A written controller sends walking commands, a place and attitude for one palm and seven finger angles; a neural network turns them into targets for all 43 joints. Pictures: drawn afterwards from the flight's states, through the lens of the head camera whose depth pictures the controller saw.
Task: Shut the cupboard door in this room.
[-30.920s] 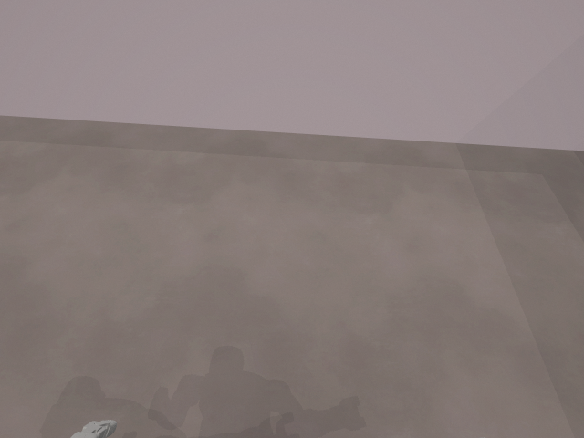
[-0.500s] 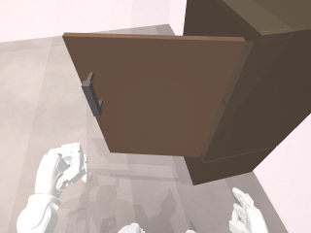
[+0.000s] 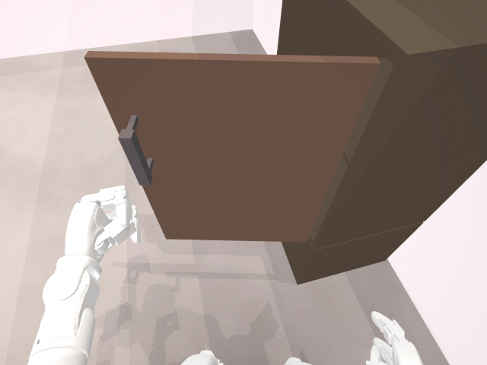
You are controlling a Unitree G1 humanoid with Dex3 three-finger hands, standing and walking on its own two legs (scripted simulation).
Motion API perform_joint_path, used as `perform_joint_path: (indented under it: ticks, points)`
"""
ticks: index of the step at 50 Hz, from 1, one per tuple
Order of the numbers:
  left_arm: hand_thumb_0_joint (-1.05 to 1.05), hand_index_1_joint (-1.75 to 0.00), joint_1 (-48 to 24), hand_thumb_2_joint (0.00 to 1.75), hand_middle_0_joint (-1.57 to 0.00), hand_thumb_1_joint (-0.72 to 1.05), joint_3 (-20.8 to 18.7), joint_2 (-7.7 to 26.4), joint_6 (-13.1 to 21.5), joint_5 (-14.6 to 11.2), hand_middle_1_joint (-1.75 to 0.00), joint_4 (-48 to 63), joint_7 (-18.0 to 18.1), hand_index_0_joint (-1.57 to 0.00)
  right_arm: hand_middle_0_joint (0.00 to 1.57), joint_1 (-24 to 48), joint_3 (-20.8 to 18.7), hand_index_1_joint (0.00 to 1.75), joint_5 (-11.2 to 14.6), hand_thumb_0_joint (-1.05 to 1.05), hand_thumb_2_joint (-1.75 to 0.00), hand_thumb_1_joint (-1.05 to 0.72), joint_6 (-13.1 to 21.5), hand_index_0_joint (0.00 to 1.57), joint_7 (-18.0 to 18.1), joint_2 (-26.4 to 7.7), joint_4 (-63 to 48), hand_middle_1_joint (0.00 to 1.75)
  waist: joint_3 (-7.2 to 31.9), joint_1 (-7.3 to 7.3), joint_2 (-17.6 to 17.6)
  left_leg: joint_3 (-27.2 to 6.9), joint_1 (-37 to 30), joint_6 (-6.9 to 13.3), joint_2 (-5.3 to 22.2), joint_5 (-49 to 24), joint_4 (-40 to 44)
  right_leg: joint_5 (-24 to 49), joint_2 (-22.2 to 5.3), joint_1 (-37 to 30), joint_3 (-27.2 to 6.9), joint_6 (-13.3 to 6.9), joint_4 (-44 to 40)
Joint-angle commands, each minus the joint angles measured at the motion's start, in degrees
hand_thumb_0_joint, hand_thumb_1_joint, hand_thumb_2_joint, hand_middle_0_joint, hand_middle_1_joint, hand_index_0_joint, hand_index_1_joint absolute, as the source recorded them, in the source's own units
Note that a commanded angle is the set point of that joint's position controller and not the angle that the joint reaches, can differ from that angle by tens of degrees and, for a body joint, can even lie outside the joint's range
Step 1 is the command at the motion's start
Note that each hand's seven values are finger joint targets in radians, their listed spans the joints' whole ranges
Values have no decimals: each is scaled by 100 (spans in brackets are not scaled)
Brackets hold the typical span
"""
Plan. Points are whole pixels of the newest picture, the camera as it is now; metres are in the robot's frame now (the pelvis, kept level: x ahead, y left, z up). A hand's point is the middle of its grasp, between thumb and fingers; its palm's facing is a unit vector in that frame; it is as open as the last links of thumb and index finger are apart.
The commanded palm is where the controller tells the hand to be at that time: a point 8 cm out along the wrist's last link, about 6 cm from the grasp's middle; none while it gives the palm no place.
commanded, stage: bring the fist close to the handle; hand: left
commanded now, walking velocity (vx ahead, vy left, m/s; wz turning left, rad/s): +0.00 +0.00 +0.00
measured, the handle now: (139, 151) +0.46 +0.22 +0.07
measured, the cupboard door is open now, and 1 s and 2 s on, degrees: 74 74 58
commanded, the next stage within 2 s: push the door shut along its arc in 0.74 s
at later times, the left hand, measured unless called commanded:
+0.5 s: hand (147, 188) +0.38 +0.19 +0.07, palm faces +0.02 -1.00 -0.02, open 3.1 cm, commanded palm +0.35 +0.24 +0.07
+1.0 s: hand (150, 186) +0.38 +0.18 +0.07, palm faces +0.02 -1.00 -0.03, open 3.1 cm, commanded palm +0.37 +0.24 +0.07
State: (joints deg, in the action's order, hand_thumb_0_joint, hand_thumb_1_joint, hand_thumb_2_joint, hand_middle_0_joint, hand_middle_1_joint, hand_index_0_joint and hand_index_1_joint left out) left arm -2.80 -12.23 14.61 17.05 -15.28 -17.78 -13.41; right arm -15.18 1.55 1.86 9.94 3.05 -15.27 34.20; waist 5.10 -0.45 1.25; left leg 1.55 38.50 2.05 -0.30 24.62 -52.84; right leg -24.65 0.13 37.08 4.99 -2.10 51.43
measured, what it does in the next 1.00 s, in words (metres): stands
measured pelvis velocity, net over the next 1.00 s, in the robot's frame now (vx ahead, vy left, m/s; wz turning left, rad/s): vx -0.01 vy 0.00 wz -0.01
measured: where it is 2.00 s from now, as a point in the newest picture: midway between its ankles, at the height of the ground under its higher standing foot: outside the picture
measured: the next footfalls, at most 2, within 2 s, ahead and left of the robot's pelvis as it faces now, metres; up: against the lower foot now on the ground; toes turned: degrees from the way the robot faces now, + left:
none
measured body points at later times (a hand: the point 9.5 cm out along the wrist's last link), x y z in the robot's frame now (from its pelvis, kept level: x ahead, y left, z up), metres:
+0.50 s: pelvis +0.00 +0.01 +0.00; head +0.05 +0.01 +0.45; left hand +0.37 +0.24 +0.07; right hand +0.11 -0.24 -0.10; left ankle +0.02 +0.10 -0.69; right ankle +0.01 -0.10 -0.69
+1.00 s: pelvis -0.01 +0.00 +0.00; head +0.06 +0.00 +0.45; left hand +0.38 +0.24 +0.07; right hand +0.11 -0.26 -0.10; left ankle +0.02 +0.10 -0.69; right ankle +0.01 -0.10 -0.69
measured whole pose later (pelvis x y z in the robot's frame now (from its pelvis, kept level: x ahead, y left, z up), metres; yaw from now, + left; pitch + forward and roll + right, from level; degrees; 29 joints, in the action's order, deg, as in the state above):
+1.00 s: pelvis -0.01 +0.00 +0.00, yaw +0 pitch +11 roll -1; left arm -23.4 -13.5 17.0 20.3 -11.3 -40.7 -11.8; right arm -15.7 1.5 2.1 5.6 2.5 -15.0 35.7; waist 4.5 -2.5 1.1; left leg 1.9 39.6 2.1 -0.1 23.3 -51.5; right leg -23.2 0.4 38.4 4.5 -2.1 50.3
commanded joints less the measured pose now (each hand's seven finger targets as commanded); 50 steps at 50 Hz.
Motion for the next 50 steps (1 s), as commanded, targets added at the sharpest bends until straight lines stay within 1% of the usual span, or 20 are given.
perform_joint_path:
  ticks: [1,6,9,11,14,16,17,20,21,23,24,33,34,35,37,40,41,43,46,50]
  points:
    - [0,-150,-1773,90,-130,90,-442,1021,462,-22,-150,1085,69,-130,20,139,-328,30,28,0,-90,-90,228,20,75,-732,-741,30,1625,-10,215,-327,-816,-92,2,-1449,788,1564,12,-909,-398,45,-632]
    - [0,-150,-2118,90,-130,90,-186,811,436,52,-150,681,119,-130,20,31,-338,30,39,0,-90,-90,174,20,41,-749,-655,30,1536,-123,118,-386,-928,-120,53,-1583,818,1627,47,-692,-287,51,-616]
    - [0,-150,-2486,90,-130,90,-375,1081,380,134,-150,229,208,-130,20,-38,-343,30,30,0,-90,-90,104,20,55,-821,-589,30,1400,-130,-96,-420,-803,-102,59,-1309,847,1361,60,-600,-295,43,-669]
    - [0,-150,-2842,90,-130,90,-111,807,405,182,-150,330,249,-130,20,-25,-330,30,32,0,-90,-90,87,20,29,-766,-629,30,1621,-149,209,-436,-1003,-133,56,-1440,877,1434,39,-577,-267,32,-624]
    - [0,-150,-2946,90,-130,90,-390,1113,442,231,-150,-17,357,-130,20,-125,-342,30,0,0,-90,-90,23,20,20,-822,-563,30,1704,-109,8,-465,-982,-136,80,-1487,864,1443,68,-615,-256,24,-610]
    - [0,-150,-3408,90,-130,90,-158,887,486,282,-150,-190,378,-130,20,-139,-325,30,13,0,-90,-90,-7,20,-1,-780,-533,30,1664,-198,107,-468,-985,-141,78,-1443,862,1409,58,-483,-253,34,-603]
    - [0,-150,-3595,90,-130,90,-274,1032,517,300,-150,-344,408,-130,20,-171,-342,30,14,0,-90,-90,-24,20,3,-803,-483,30,1651,-217,6,-493,-961,-146,89,-1391,856,1360,64,-457,-255,30,-604]
    - [0,-150,-3266,90,-130,90,-472,1213,546,336,-150,-538,408,-130,20,-208,-343,30,1,0,-90,-90,-100,20,-36,-812,-551,30,1823,-66,139,-440,-954,-147,60,-1511,889,1475,60,-669,-276,6,-601]
    - [0,-150,-3286,90,-130,90,-235,946,565,334,-150,-433,372,-130,20,-192,-340,30,8,0,-90,-90,-101,20,-58,-778,-597,30,1880,-91,264,-423,-1031,-150,64,-1603,892,1536,57,-652,-271,9,-600]
    - [0,-150,-3218,90,-130,90,-239,905,573,299,-150,-486,383,-130,20,-265,-377,30,15,0,-90,-90,-131,20,-82,-792,-572,30,1882,-111,101,-429,-1112,-149,90,-1761,867,1640,86,-623,-251,24,-619]
    - [0,-150,-3079,90,-130,90,-399,1083,560,299,-150,-608,396,-130,20,-298,-382,30,8,0,-90,-90,-149,20,-80,-816,-576,30,1830,-84,-26,-419,-999,-135,88,-1731,866,1647,92,-703,-261,26,-629]
    - [0,-150,-3420,90,-130,90,-351,1062,745,320,-150,-391,494,-130,20,-264,-390,30,9,0,-90,-90,-200,20,-65,-784,-540,30,1752,-186,-2,-329,-904,-89,56,-1342,924,1471,73,-767,-338,60,-727]
    - [0,-150,-3287,90,-130,90,-551,1305,749,328,-150,-420,497,-130,20,-281,-407,30,16,0,-90,-90,-207,20,-39,-813,-559,30,1800,-128,-54,-309,-859,-76,56,-1345,911,1492,64,-893,-375,53,-740]
    - [0,-150,-3483,90,-130,90,-349,1124,762,331,-150,-376,473,-130,20,-241,-381,30,26,0,-90,-90,-207,20,-37,-787,-549,30,1739,-222,24,-300,-889,-75,54,-1331,941,1511,50,-836,-370,65,-756]
    - [0,-150,-3474,90,-130,90,-282,1054,761,334,-150,-404,442,-130,20,-233,-386,30,35,0,-90,-90,-196,20,-29,-782,-526,30,1719,-217,209,-317,-966,-92,57,-1326,931,1472,53,-724,-355,50,-753]
    - [0,-150,-3470,90,-130,90,-448,1238,726,329,-150,-579,434,-130,20,-269,-386,30,30,0,-90,-90,-209,20,-8,-806,-505,30,1711,-201,-26,-305,-868,-71,46,-1345,923,1564,40,-875,-393,63,-775]
    - [0,-150,-3464,90,-130,90,-239,992,700,316,-150,-616,395,-130,20,-230,-376,30,37,0,-90,-90,-202,20,-15,-771,-524,30,1688,-231,6,-275,-866,-65,33,-1293,924,1532,37,-828,-396,77,-802]
    - [0,-150,-3478,90,-130,90,-354,1146,694,311,-150,-685,361,-130,20,-233,-371,30,39,0,-90,-90,-207,20,-15,-791,-513,30,1648,-199,94,-282,-839,-76,28,-1198,937,1441,35,-815,-399,62,-812]
    - [0,-150,-4180,90,-130,90,-474,1450,717,349,-150,-968,254,-130,20,-270,-358,30,50,0,-90,-90,-246,20,41,-816,-431,30,1589,-335,-138,-276,-668,-35,26,-1079,869,1403,13,-819,-486,95,-824]
    - [0,-150,-4545,90,-130,90,-484,1555,797,300,-150,-1124,2,-130,20,-315,-350,30,50,0,-90,-90,-234,20,62,-813,-423,30,1920,-331,237,-280,-858,-47,7,-1309,774,1647,5,-847,-512,66,-728]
